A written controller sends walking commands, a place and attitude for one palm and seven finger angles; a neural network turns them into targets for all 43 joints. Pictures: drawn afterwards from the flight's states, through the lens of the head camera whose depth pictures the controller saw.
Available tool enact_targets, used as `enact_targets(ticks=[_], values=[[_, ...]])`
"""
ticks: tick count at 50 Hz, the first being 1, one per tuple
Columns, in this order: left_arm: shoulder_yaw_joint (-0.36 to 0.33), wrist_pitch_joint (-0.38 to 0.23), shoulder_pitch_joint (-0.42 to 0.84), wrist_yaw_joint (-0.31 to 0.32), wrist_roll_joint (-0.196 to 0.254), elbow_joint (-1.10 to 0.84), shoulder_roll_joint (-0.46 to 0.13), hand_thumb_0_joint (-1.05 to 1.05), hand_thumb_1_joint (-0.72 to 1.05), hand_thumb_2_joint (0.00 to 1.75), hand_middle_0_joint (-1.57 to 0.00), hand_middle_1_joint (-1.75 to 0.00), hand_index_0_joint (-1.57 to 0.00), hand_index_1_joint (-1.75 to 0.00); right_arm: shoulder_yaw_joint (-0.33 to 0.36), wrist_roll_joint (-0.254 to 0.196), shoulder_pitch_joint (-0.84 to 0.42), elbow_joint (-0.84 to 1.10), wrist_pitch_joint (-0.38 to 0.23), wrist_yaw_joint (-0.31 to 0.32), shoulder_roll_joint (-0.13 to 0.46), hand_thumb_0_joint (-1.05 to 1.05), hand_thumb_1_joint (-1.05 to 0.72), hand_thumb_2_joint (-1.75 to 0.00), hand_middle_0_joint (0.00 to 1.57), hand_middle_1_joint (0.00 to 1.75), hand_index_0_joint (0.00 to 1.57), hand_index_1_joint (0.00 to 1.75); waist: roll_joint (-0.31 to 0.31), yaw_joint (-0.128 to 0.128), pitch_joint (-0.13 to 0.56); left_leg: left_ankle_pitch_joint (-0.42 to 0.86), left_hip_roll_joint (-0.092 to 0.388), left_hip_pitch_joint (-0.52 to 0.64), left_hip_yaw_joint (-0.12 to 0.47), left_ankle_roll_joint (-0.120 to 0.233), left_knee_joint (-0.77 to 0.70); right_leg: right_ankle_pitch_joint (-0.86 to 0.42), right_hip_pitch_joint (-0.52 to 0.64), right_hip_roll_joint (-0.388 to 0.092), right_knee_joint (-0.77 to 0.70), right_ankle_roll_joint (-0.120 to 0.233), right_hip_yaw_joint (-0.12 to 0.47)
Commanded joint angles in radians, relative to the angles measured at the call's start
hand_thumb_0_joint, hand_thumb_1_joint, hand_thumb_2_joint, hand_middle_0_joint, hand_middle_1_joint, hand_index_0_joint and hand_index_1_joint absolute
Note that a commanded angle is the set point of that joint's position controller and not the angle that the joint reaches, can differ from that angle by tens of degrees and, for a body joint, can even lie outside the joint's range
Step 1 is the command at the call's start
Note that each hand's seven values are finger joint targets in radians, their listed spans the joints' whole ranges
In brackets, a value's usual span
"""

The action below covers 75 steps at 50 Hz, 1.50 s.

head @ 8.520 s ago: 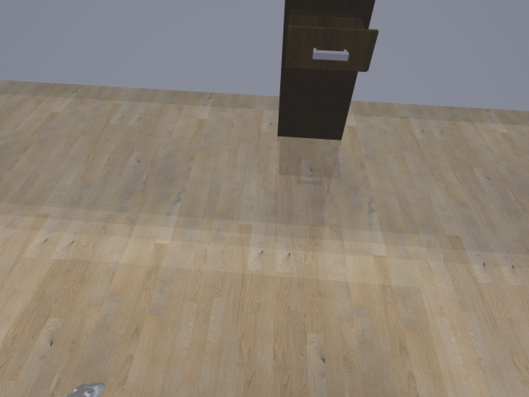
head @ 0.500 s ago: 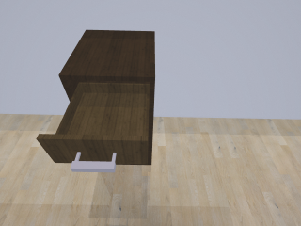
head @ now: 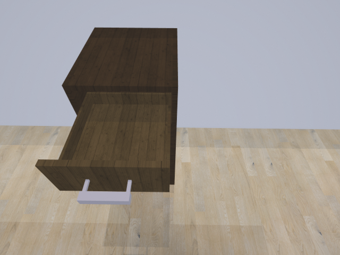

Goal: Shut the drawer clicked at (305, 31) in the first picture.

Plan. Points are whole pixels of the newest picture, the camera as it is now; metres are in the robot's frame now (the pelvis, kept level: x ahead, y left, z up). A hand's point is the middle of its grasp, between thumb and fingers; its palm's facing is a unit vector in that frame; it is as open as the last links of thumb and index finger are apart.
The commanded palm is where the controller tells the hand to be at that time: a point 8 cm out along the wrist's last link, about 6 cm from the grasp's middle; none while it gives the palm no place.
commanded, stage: come to a stop and stand still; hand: left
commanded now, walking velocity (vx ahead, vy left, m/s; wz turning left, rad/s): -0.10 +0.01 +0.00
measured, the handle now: (106, 190) +0.29 +0.20 -0.09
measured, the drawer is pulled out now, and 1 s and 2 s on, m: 0.30 0.30 0.30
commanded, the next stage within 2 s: look again from close up in 0.70 s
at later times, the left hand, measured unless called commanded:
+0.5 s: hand out of the picture -0.01 +0.19 -0.16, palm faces +0.00 -0.97 -0.25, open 7.4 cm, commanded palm none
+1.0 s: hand out of the picture -0.03 +0.14 -0.17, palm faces +0.00 -0.98 -0.22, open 7.3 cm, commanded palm none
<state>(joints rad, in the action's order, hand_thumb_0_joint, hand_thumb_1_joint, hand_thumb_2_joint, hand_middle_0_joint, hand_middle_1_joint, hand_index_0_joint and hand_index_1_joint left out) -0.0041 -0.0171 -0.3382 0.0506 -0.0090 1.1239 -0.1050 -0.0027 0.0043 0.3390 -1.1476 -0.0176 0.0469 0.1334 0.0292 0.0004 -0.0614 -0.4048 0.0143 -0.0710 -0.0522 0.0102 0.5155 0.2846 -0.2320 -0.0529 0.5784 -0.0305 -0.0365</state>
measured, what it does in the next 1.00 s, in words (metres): stands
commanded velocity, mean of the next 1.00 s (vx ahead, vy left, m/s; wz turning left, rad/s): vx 0.00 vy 0.00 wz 0.00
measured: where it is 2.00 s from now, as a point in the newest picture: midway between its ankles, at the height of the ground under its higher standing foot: outside the picture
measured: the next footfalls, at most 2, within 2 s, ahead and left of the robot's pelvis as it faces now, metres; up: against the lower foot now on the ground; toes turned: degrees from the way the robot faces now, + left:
none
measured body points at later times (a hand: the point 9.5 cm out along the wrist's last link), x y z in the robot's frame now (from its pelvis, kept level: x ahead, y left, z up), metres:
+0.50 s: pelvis -0.05 +0.00 +0.00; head -0.05 -0.01 +0.45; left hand -0.01 +0.24 -0.14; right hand -0.01 -0.23 -0.16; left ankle -0.09 +0.10 -0.73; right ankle -0.01 -0.15 -0.73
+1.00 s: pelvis -0.04 -0.03 +0.00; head -0.03 -0.04 +0.45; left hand -0.03 +0.20 -0.15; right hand -0.07 -0.24 -0.16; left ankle -0.09 +0.10 -0.73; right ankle -0.01 -0.15 -0.73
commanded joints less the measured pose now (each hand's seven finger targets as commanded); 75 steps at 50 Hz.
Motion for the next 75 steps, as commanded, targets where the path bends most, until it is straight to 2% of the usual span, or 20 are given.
enact_targets(ticks=[1, 3, 6, 7, 8, 9, 10, 12, 13, 14, 17, 19, 22, 26, 29, 38, 47, 54, 71, 75], values=[[-0.028, -0.002, -0.057, 0.017, 0.001, -0.047, -0.117, 0.0, 0.9, 0.9, -0.2, -0.3, -0.2, -0.3, 0.035, -0.005, 0.077, 0.034, 0.005, 0.012, 0.099, 0.0, -0.9, -0.9, 0.2, 0.3, 0.2, 0.3, -0.036, -0.005, 0.021, 0.675, 0.099, -0.048, 0.046, 0.006, -0.062, -0.613, 0.072, -0.075, -0.018, 0.066, 0.059], [-0.03, 0.004, -0.043, 0.016, -0.001, -0.06, -0.111, 0.0, 0.9, 0.9, -0.2, -0.3, -0.2, -0.3, 0.038, -0.002, 0.063, 0.045, 0.009, 0.008, 0.092, 0.0, -0.9, -0.9, 0.2, 0.3, 0.2, 0.3, -0.04, -0.002, 0.015, 0.592, 0.101, -0.06, 0.055, 0.011, -0.075, -0.525, 0.06, -0.071, -0.041, 0.068, 0.07], [-0.029, 0.011, -0.022, 0.014, -0.006, -0.072, -0.113, 0.0, 0.9, 0.9, -0.2, -0.3, -0.2, -0.3, 0.039, 0.0, 0.048, 0.054, 0.007, 0.004, 0.091, 0.0, -0.9, -0.9, 0.2, 0.3, 0.2, 0.3, 0.032, -0.004, 0.019, 0.629, 0.104, -0.065, 0.06, 0.016, -0.095, -0.453, 0.068, -0.056, -0.049, 0.054, 0.053], [-0.037, -0.007, -0.093, 0.04, -0.011, -0.02, -0.192, 0.0, 0.9, 0.9, -0.2, -0.3, -0.2, -0.3, 0.046, -0.015, -0.054, 0.132, -0.006, -0.007, 0.146, 0.0, -0.9, -0.9, 0.2, 0.3, 0.2, 0.3, -0.135, 0.03, 0.063, 0.74, 0.115, -0.14, 0.028, -0.012, 0.137, -0.765, 0.105, -0.095, -0.077, 0.04, 0.054], [-0.046, -0.016, -0.087, 0.034, -0.009, -0.071, -0.2, 0.0, 0.9, 0.9, -0.2, -0.3, -0.2, -0.3, 0.048, -0.001, 0.005, 0.17, -0.011, -0.015, 0.115, 0.0, -0.9, -0.9, 0.2, 0.3, 0.2, 0.3, -0.133, 0.005, 0.15, 0.391, 0.052, -0.18, 0.05, -0.005, 0.071, -0.764, 0.19, -0.133, -0.009, 0.082, 0.106], [-0.038, -0.014, -0.006, 0.023, -0.005, -0.097, -0.202, 0.0, 0.9, 0.9, -0.2, -0.3, -0.2, -0.3, 0.042, 0.0, 0.003, 0.175, -0.007, -0.02, 0.106, 0.0, -0.9, -0.9, 0.2, 0.3, 0.2, 0.3, -0.069, -0.012, 0.161, 0.208, 0.05, -0.17, 0.033, -0.005, -0.034, -0.644, 0.157, -0.156, 0.008, 0.097, 0.09], [-0.023, -0.007, 0.018, 0.013, -0.005, -0.117, -0.174, 0.0, 0.9, 0.9, -0.2, -0.3, -0.2, -0.3, 0.034, 0.005, -0.003, 0.18, -0.007, -0.02, 0.097, 0.0, -0.9, -0.9, 0.2, 0.3, 0.2, 0.3, -0.009, -0.011, 0.122, 0.231, 0.059, -0.148, 0.055, 0.003, -0.069, -0.472, 0.083, -0.117, 0.0, 0.084, 0.083], [-0.014, 0.002, 0.036, 0.001, -0.003, -0.127, -0.15, 0.0, 0.9, 0.9, -0.2, -0.3, -0.2, -0.3, 0.027, 0.016, 0.025, 0.177, -0.013, -0.015, 0.125, 0.0, -0.9, -0.9, 0.2, 0.3, 0.2, 0.3, 0.129, -0.007, 0.054, 0.57, 0.12, -0.148, 0.107, 0.021, -0.085, -0.263, 0.034, -0.042, 0.012, 0.072, 0.026], [-0.012, 0.011, 0.039, -0.002, -0.003, -0.128, -0.15, 0.0, 0.9, 0.9, -0.2, -0.3, -0.2, -0.3, 0.023, 0.014, 0.011, 0.185, -0.012, -0.013, 0.137, 0.0, -0.9, -0.9, 0.2, 0.3, 0.2, 0.3, 0.156, 0.002, 0.023, 0.619, 0.136, -0.157, 0.116, 0.022, -0.105, -0.149, 0.028, -0.023, 0.004, 0.067, 0.001], [-0.008, 0.016, 0.037, -0.005, -0.004, -0.129, -0.15, 0.0, 0.9, 0.9, -0.2, -0.3, -0.2, -0.3, 0.019, 0.014, -0.006, 0.192, -0.011, -0.013, 0.143, 0.0, -0.9, -0.9, 0.2, 0.3, 0.2, 0.3, 0.149, 0.011, 0.002, 0.6, 0.143, -0.167, 0.122, 0.031, -0.117, -0.084, 0.018, -0.011, -0.016, 0.063, 0.007], [-0.002, 0.019, 0.046, -0.014, -0.004, -0.132, -0.16, 0.0, 0.9, 0.9, -0.2, -0.3, -0.2, -0.3, 0.012, 0.01, -0.026, 0.212, -0.002, -0.02, 0.156, 0.0, -0.9, -0.9, 0.2, 0.3, 0.2, 0.3, -0.001, 0.006, -0.08, 0.208, 0.106, -0.229, 0.114, 0.032, -0.167, -0.046, -0.007, -0.027, -0.104, 0.067, 0.052], [-0.002, 0.02, 0.053, -0.019, -0.006, -0.143, -0.174, 0.0, 0.9, 0.9, -0.2, -0.3, -0.2, -0.3, 0.012, 0.011, -0.014, 0.208, -0.002, -0.026, 0.159, 0.0, -0.9, -0.9, 0.2, 0.3, 0.2, 0.3, 0.001, 0.0, -0.098, 0.08, 0.096, -0.246, 0.12, 0.034, -0.208, -0.011, -0.023, -0.027, -0.124, 0.067, 0.071], [-0.004, 0.017, 0.035, -0.019, -0.007, -0.15, -0.181, 0.0, 0.9, 0.9, -0.2, -0.3, -0.2, -0.3, 0.012, 0.011, -0.015, 0.2, -0.002, -0.031, 0.164, 0.0, -0.9, -0.9, 0.2, 0.3, 0.2, 0.3, -0.027, 0.004, -0.087, 0.011, 0.082, -0.242, 0.106, 0.034, -0.211, 0.02, -0.025, -0.034, -0.148, 0.064, 0.085], [-0.007, 0.011, 0.028, -0.02, -0.007, -0.151, -0.188, 0.0, 0.9, 0.9, -0.2, -0.3, -0.2, -0.3, 0.008, 0.01, 0.01, 0.178, -0.003, -0.033, 0.159, 0.0, -0.9, -0.9, 0.2, 0.3, 0.2, 0.3, -0.051, -0.004, -0.051, 0.044, 0.073, -0.202, 0.089, 0.033, -0.196, 0.032, -0.029, -0.041, -0.164, 0.066, 0.1], [-0.005, 0.007, 0.02, -0.019, -0.004, -0.141, -0.184, 0.0, 0.9, 0.9, -0.2, -0.3, -0.2, -0.3, 0.005, 0.009, 0.025, 0.157, -0.005, -0.032, 0.149, 0.0, -0.9, -0.9, 0.2, 0.3, 0.2, 0.3, -0.029, -0.006, -0.027, 0.096, 0.075, -0.172, 0.082, 0.033, -0.188, -0.012, -0.022, -0.042, -0.161, 0.069, 0.1], [-0.004, -0.007, -0.006, -0.013, -0.001, -0.091, -0.165, 0.0, 0.9, 0.9, -0.2, -0.3, -0.2, -0.3, -0.004, 0.004, 0.07, 0.081, -0.01, -0.023, 0.118, 0.0, -0.9, -0.9, 0.2, 0.3, 0.2, 0.3, -0.048, -0.008, 0.018, 0.24, 0.078, -0.122, 0.051, 0.019, -0.145, -0.227, 0.037, -0.063, -0.136, 0.077, 0.093], [-0.005, -0.009, -0.005, -0.009, 0.001, -0.06, -0.15, 0.0, 0.9, 0.9, -0.2, -0.3, -0.2, -0.3, -0.005, 0.003, 0.086, 0.036, -0.007, -0.018, 0.091, 0.0, -0.9, -0.9, 0.2, 0.3, 0.2, 0.3, -0.035, -0.01, -0.003, 0.247, 0.081, -0.114, 0.042, 0.009, -0.152, -0.259, 0.046, -0.067, -0.156, 0.082, 0.093], [-0.005, -0.005, 0.004, -0.011, -0.001, -0.058, -0.15, 0.0, 0.9, 0.9, -0.2, -0.3, -0.2, -0.3, -0.005, 0.003, 0.081, 0.028, -0.003, -0.018, 0.082, 0.0, -0.9, -0.9, 0.2, 0.3, 0.2, 0.3, -0.042, -0.009, -0.037, 0.2, 0.082, -0.117, 0.039, 0.007, -0.167, -0.172, 0.018, -0.059, -0.196, 0.078, 0.094], [-0.006, -0.005, -0.017, -0.012, -0.002, -0.054, -0.137, 0.0, 0.9, 0.9, -0.2, -0.3, -0.2, -0.3, -0.005, 0.002, 0.081, 0.02, -0.008, -0.018, 0.078, 0.0, -0.9, -0.9, 0.2, 0.3, 0.2, 0.3, -0.022, -0.004, -0.04, 0.21, 0.084, -0.124, 0.045, 0.008, -0.179, -0.14, 0.023, -0.052, -0.208, 0.072, 0.087], [-0.016, 0.003, -0.026, -0.017, -0.012, -0.063, -0.144, 0.0, 0.9, 0.9, -0.2, -0.3, -0.2, -0.3, 0.0, 0.01, 0.112, 0.017, 0.001, -0.023, 0.086, 0.0, -0.9, -0.9, 0.2, 0.3, 0.2, 0.3, -0.035, 0.002, -0.069, -0.017, 0.064, -0.167, 0.038, 0.023, -0.173, 0.179, -0.022, -0.043, -0.213, 0.087, 0.1]])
